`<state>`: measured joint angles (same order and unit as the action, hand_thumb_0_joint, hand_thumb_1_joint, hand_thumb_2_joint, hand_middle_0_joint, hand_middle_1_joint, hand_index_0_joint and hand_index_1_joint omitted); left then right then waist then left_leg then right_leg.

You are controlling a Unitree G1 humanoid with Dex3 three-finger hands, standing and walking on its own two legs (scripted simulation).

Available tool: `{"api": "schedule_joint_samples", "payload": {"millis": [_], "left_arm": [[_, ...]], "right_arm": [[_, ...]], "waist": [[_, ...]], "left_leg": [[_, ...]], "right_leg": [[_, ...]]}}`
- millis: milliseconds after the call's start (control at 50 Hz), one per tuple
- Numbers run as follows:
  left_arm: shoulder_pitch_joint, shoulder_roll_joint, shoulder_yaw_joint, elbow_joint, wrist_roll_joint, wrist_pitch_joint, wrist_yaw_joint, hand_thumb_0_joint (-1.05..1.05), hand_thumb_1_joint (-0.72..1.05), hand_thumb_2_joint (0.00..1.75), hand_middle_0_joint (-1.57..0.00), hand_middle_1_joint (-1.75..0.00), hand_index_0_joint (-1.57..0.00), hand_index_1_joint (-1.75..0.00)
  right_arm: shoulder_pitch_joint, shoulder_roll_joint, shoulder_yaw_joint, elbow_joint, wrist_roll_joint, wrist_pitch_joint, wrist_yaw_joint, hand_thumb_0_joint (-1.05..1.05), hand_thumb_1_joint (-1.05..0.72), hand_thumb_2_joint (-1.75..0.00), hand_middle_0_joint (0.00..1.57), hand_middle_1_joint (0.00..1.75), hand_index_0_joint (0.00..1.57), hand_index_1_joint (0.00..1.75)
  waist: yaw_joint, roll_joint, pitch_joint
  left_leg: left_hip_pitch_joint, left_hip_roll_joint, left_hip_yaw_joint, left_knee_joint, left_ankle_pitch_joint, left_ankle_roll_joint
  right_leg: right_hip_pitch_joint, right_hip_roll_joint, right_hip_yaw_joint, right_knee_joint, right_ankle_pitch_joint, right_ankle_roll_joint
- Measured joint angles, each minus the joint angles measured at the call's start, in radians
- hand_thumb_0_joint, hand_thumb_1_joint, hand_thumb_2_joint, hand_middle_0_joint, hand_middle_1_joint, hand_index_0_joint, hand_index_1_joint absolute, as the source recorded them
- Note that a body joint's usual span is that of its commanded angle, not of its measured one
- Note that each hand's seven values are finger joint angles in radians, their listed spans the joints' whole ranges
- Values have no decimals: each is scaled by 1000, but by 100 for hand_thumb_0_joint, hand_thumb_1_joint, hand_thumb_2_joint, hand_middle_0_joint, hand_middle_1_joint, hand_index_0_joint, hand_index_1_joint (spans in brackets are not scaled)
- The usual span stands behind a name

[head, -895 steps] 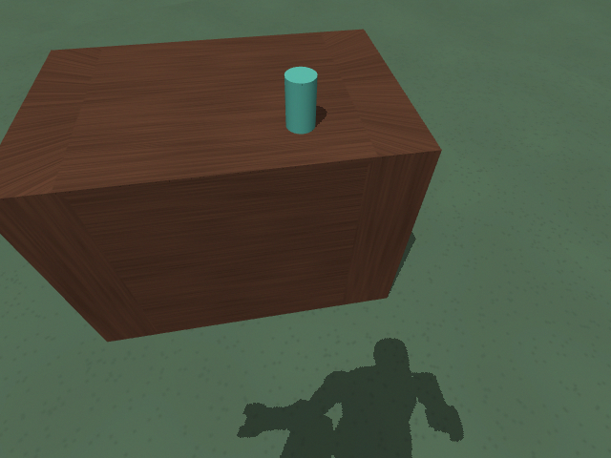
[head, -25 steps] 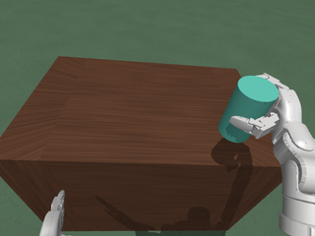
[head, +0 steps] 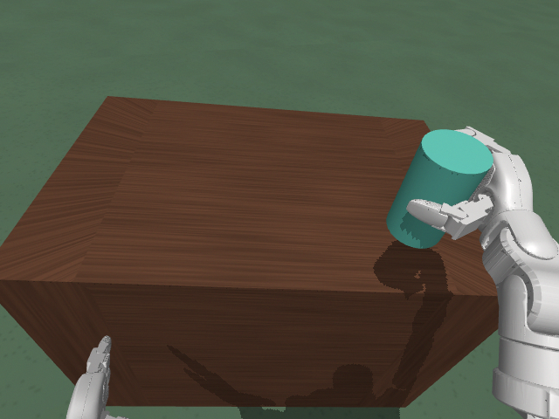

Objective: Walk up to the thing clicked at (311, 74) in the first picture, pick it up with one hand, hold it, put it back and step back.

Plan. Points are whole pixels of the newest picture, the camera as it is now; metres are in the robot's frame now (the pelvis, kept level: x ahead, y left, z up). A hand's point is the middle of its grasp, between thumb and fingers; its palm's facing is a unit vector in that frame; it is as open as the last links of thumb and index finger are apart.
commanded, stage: hold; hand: right
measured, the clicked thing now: (432, 192) +0.33 -0.16 +0.22
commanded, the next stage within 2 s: crouch in 1.08 s
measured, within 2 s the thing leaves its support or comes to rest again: neither
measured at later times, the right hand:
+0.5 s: hand (440, 185) +0.34 -0.16 +0.22, palm faces +0.08 +1.00 -0.04, open 10.7 cm
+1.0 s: hand (445, 188) +0.33 -0.17 +0.22, palm faces +0.09 +0.99 -0.04, open 10.7 cm
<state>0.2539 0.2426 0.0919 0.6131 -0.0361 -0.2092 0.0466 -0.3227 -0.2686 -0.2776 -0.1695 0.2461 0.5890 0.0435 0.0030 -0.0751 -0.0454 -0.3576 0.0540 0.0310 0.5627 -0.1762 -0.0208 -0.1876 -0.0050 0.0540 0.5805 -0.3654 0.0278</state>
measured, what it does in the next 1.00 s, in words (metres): stands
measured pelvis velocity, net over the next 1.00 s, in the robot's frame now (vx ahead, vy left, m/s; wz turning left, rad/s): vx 0.00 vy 0.00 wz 0.00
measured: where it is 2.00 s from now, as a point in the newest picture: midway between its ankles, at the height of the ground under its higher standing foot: outside the picture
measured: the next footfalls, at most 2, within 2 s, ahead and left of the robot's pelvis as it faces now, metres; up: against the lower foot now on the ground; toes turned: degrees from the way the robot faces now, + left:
none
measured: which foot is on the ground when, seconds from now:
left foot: down 0.00-1.00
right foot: down 0.00-1.00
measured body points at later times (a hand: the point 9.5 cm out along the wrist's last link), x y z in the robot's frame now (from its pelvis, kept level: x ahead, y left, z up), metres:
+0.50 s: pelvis +0.00 +0.00 +0.00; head -0.02 +0.03 +0.45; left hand +0.17 +0.26 -0.08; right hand +0.33 -0.22 +0.23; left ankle +0.08 +0.13 -0.73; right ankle -0.03 -0.14 -0.73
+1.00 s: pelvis +0.00 +0.00 +0.00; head -0.03 +0.03 +0.45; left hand +0.17 +0.25 -0.08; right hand +0.32 -0.22 +0.23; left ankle +0.08 +0.13 -0.73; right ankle -0.03 -0.14 -0.73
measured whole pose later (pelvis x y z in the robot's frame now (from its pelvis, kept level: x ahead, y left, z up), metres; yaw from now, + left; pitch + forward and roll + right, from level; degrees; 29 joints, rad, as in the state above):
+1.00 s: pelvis +0.00 +0.00 +0.00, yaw +0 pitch -2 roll +0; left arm 0.24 0.24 0.09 0.64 -0.04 -0.19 0.05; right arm -0.30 -0.26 -0.25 -0.17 0.23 0.57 0.04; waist -0.01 -0.07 -0.04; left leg -0.34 0.06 0.03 0.55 -0.18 -0.03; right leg -0.17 0.00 0.06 0.57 -0.37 0.02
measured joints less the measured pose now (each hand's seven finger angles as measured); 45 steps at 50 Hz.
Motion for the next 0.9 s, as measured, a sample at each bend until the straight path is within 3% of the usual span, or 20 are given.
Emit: {"api": "schedule_joint_samples", "payload": {"millis": [480,900], "left_arm": [[-7,0,14,26,0,0,3,-1,-54,7,-5,-4,-4,-5],[-6,-8,8,16,-4,21,-2,-1,-54,7,-5,-4,-4,-5]], "right_arm": [[19,10,23,-8,-7,-25,1,-2,59,-102,75,113,77,115],[29,9,14,-7,-13,-23,-6,-2,59,-103,75,113,77,115]], "waist": [[-4,1,2],[-11,-1,-9]], "left_leg": [[12,2,3,-3,-5,-3],[21,2,3,-10,-4,-5]], "right_leg": [[9,1,3,0,-6,-2],[17,1,2,-6,-6,-4]]}}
